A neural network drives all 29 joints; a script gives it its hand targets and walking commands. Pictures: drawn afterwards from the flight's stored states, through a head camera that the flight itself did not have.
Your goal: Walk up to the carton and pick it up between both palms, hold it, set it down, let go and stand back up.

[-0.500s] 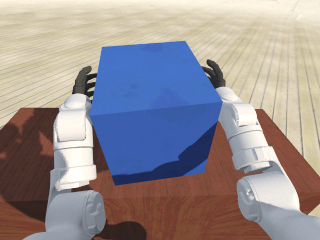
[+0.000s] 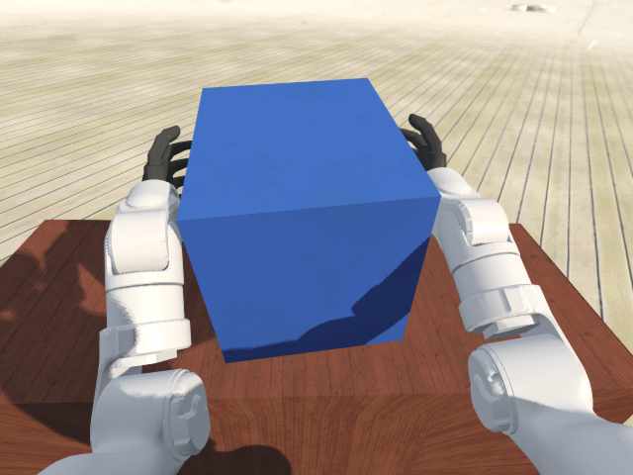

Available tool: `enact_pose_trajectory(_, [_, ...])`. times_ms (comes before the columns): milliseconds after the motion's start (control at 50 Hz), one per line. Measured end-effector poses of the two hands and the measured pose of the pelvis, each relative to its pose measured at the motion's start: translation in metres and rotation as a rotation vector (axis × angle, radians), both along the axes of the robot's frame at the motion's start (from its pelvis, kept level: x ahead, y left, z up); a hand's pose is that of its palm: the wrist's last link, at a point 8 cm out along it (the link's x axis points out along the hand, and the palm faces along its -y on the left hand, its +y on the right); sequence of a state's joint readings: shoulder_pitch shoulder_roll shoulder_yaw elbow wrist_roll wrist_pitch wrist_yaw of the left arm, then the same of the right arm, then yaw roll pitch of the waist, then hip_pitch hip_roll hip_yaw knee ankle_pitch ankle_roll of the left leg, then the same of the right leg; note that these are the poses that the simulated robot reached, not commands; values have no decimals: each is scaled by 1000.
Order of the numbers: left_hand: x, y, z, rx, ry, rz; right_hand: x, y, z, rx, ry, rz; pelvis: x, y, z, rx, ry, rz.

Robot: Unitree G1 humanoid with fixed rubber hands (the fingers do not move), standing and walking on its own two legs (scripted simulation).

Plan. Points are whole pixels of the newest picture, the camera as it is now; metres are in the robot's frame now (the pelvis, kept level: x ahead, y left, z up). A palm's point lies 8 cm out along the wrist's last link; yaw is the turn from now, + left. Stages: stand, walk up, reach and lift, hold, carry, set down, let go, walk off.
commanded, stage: hold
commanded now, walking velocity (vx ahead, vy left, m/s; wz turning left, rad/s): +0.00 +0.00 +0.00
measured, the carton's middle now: (300, 212) +0.37 +0.01 +0.21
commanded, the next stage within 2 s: none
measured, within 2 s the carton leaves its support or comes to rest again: neither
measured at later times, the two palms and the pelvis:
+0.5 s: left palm (163, 195) +0.35 +0.17 +0.24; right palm (427, 180) +0.36 -0.15 +0.26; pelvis +0.00 +0.00 +0.00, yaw +0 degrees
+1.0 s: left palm (160, 193) +0.36 +0.17 +0.24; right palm (422, 174) +0.37 -0.14 +0.26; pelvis +0.00 +0.00 +0.00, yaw +0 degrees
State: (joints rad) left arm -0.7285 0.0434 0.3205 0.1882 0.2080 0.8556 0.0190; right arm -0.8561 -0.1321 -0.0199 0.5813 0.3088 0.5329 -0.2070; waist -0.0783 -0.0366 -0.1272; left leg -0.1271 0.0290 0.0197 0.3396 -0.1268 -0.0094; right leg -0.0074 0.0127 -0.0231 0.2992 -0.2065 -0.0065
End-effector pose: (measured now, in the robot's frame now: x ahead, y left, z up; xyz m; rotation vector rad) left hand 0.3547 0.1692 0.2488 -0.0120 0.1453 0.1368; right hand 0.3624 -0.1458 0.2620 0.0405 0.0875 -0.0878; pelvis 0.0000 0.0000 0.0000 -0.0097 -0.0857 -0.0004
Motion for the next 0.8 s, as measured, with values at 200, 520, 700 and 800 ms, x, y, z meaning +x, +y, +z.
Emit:
enact_pose_trajectory(200, [1,4,-4,4,12,0,3,4,2,-22,12,7,4,0,0,-1,-8,6])
enact_pose_trajectory(520, [-1,-1,-4,6,19,-6,-1,-1,-3,9,21,-4,-1,2,0,-3,-5,-1])
enact_pose_trajectory(700, [0,2,-2,6,17,-4,0,2,-1,-2,20,-1,-2,2,0,-3,3,-1])
enact_pose_trajectory(800, [2,4,-2,3,21,-3,2,4,2,2,24,-1,-2,3,0,-3,7,-1])
